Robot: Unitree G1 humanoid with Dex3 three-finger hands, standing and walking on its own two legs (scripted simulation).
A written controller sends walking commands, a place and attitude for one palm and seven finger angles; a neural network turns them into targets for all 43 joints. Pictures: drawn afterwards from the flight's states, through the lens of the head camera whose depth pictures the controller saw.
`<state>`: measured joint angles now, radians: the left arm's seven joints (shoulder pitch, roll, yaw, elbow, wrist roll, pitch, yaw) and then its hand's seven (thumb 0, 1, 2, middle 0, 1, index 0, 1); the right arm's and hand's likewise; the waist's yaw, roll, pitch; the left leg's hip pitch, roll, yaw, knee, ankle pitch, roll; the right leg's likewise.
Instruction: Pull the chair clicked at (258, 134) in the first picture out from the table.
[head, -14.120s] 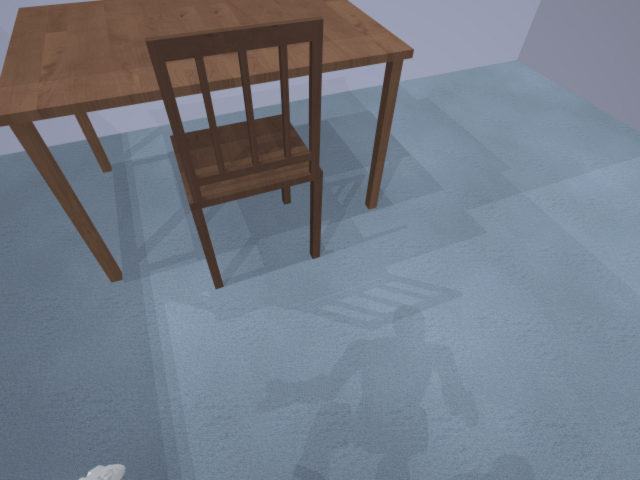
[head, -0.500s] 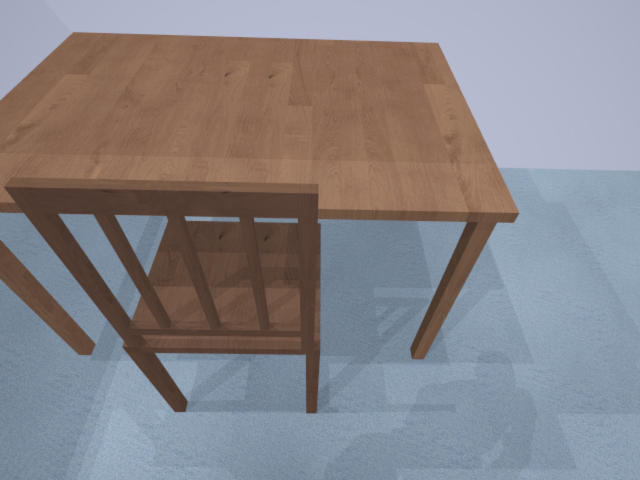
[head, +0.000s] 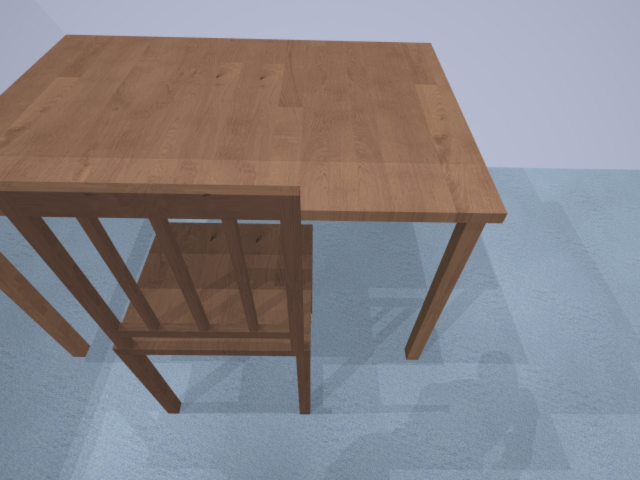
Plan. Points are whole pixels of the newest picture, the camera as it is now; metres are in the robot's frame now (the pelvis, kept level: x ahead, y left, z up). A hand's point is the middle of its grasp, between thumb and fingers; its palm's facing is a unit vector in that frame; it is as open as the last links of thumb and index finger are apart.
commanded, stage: look again from close up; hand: left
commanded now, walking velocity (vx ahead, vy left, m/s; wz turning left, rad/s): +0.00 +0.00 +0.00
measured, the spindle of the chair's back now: (184, 281) +0.43 +0.26 -0.08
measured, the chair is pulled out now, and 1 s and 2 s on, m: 0.00 0.00 0.00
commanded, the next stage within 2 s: raise the hand toward the chair's back in 0.62 s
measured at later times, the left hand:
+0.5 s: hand out of the picture -0.02 +0.15 -0.18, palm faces +0.02 -0.98 -0.18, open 7.3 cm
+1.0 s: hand (213, 429) +0.18 +0.14 -0.02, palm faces +0.08 -1.00 +0.00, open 8.0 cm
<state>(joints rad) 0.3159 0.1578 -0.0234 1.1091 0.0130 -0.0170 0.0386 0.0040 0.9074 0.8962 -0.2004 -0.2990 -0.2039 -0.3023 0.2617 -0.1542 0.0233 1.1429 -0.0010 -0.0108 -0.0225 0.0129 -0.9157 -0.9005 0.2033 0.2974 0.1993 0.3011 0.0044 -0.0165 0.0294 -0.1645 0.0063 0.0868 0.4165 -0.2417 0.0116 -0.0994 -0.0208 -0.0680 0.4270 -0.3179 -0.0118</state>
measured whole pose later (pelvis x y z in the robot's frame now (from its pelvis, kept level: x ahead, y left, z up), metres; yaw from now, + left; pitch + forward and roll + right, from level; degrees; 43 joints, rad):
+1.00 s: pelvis -0.05 -0.01 -0.05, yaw +1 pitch +10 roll +1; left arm 0.31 0.13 0.04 0.21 -0.19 -0.47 -0.09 0.03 0.80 0.84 -0.18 -0.27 -0.18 -0.28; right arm 0.20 -0.27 -0.05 0.71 0.01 -0.29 -0.03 0.02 -0.91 -0.90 0.20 0.30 0.20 0.30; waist -0.03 0.01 -0.14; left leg -0.67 0.03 0.06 0.86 -0.35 0.00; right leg -0.61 -0.03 -0.09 0.91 -0.47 -0.04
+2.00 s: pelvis -0.07 +0.02 -0.09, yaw +1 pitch +15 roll -4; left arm 0.35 0.23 0.14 0.02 -0.23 -0.40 -0.19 0.00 -0.39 0.35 -0.07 -0.10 -0.08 -0.10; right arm 0.19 -0.22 0.01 0.53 0.01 -0.20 -0.04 0.02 -0.90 -0.90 0.21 0.30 0.20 0.30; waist -0.01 0.03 -0.14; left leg -0.96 0.04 0.01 1.16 -0.46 0.04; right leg -0.83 -0.02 -0.12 1.11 -0.53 -0.01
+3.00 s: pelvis -0.06 +0.01 -0.08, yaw +1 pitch +14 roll -3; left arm 0.29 0.24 0.19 0.11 -0.27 -0.41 -0.24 -0.01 -0.50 0.30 -0.06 -0.08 -0.07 -0.08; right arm 0.22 -0.23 0.02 0.56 0.02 -0.19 -0.04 0.02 -0.90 -0.90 0.21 0.30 0.20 0.30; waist -0.02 0.04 -0.13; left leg -0.91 0.05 0.00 1.11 -0.46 0.02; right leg -0.79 -0.01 -0.12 1.07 -0.53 -0.02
